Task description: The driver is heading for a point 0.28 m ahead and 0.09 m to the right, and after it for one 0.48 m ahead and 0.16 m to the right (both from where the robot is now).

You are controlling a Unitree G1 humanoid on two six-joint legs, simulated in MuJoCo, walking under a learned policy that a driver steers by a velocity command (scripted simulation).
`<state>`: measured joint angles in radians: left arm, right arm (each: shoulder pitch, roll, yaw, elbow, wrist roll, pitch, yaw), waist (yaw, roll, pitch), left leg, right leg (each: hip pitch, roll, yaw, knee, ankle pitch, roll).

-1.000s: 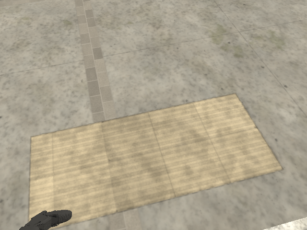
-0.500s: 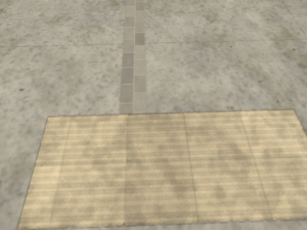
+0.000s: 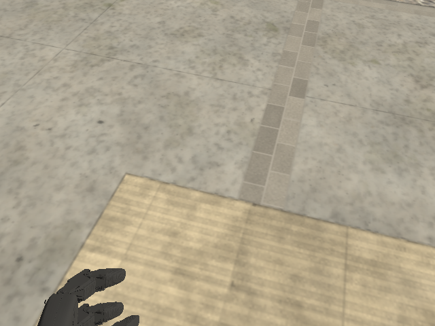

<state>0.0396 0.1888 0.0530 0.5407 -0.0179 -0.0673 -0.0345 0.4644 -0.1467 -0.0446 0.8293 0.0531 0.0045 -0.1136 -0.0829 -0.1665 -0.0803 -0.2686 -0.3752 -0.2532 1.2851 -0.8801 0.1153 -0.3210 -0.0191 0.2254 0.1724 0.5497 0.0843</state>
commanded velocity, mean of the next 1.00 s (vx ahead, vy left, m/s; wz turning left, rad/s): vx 0.50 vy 0.00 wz -0.50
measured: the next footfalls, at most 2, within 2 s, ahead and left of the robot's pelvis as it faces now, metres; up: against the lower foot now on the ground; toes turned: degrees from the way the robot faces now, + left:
right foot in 0.02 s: +0.13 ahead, -0.09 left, -0.22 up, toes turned +8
left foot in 0.44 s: +0.30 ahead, +0.09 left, -0.22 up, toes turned -26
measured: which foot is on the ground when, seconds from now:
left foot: down 0.00-0.02, up 0.04-0.42, down 0.44-0.86, up 0.88-1.00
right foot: up 0.00-0.00, down 0.02-0.44, up 0.46-0.82, down 0.84-1.00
